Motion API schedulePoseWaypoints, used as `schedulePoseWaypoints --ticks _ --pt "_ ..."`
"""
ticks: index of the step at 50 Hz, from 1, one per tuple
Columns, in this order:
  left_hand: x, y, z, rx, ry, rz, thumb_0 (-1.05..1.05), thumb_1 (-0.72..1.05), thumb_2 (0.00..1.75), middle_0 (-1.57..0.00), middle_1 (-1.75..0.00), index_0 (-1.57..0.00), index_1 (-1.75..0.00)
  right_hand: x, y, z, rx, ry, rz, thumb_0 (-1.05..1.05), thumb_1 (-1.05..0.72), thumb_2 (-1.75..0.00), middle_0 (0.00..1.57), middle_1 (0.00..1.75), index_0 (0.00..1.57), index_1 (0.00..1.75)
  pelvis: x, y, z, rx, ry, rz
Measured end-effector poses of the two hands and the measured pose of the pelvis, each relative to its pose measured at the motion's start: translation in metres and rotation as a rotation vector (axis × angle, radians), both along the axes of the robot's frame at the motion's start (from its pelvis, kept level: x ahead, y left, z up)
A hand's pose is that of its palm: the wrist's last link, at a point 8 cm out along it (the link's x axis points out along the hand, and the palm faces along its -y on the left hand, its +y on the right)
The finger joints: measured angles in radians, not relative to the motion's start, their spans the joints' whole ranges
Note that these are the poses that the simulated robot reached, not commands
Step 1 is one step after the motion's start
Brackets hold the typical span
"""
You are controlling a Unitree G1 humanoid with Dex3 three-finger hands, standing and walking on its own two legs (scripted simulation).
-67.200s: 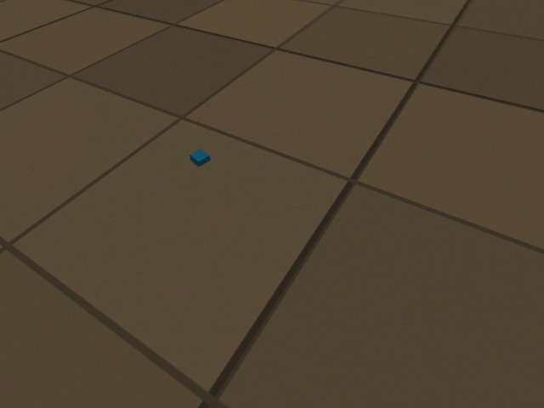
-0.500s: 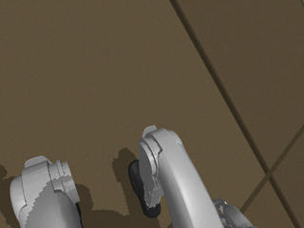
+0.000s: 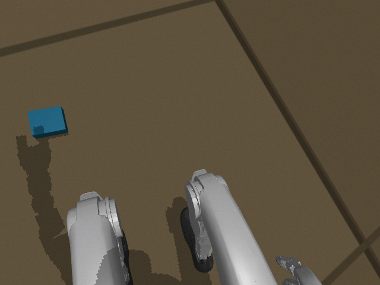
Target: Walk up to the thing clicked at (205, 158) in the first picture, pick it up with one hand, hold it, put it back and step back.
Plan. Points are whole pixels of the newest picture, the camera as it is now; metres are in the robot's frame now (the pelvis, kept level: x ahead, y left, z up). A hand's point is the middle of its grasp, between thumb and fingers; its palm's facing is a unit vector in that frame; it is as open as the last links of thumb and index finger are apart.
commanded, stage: go down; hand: left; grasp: from above
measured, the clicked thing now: (48, 122) +0.57 +0.30 -0.40
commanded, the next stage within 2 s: approach in 1.92 s
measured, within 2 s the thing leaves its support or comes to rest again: neither
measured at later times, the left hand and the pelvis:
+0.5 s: hand out of the picture +0.53 +0.33 +0.02, palm faces -0.43 -0.07 -0.90, open 9.9 cm; pelvis +0.01 -0.01 +0.06, yaw +2 degrees
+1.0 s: hand out of the picture +0.53 +0.34 +0.05, palm faces -0.43 -0.07 -0.90, open 11.1 cm; pelvis +0.02 +0.00 +0.10, yaw +3 degrees
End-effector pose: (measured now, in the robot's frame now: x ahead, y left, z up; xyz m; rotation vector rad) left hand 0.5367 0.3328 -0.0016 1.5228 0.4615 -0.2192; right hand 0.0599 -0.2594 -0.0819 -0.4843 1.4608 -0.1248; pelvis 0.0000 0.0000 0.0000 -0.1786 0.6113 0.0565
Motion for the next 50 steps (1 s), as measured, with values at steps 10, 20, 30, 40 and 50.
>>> schedulePoseWaypoints --ticks 10,20,30,40,50 --pt "-0.001 0.000 0.037 -0.010 0.010 0.002 0.00 0.11 0.47 -0.52 -0.73 -0.59 -0.66 -0.024 0.002 0.021 0.009 0.037 -0.063 0.00 -0.91 -0.89 0.21 0.30 0.21 0.30 0.001 -0.002 0.026 0.025 0.005 0.004" --pt "-0.005 0.000 0.067 -0.019 0.018 -0.001 0.00 0.12 0.45 -0.53 -0.71 -0.60 -0.64 -0.020 -0.001 0.037 0.013 0.019 -0.076 0.00 -0.91 -0.89 0.21 0.30 0.21 0.30 0.004 -0.005 0.049 0.045 0.001 0.006" --pt "-0.006 0.004 0.086 -0.021 0.015 -0.001 0.00 0.08 0.47 -0.51 -0.71 -0.58 -0.65 0.000 -0.003 0.052 0.011 -0.016 -0.063 0.00 -0.91 -0.89 0.21 0.30 0.21 0.30 0.009 -0.005 0.067 0.050 0.003 0.010" --pt "-0.008 0.007 0.096 -0.026 0.016 -0.001 0.00 0.02 0.51 -0.47 -0.73 -0.54 -0.67 0.009 0.000 0.070 0.009 -0.023 -0.064 0.00 -0.91 -0.89 0.21 0.30 0.21 0.30 0.015 -0.001 0.085 0.046 0.001 0.016" --pt "-0.006 0.010 0.106 -0.023 0.011 0.003 0.00 -0.05 0.57 -0.44 -0.75 -0.49 -0.70 0.008 0.007 0.084 0.017 -0.018 -0.081 0.00 -0.91 -0.89 0.21 0.30 0.21 0.30 0.019 0.003 0.098 0.042 -0.002 0.016"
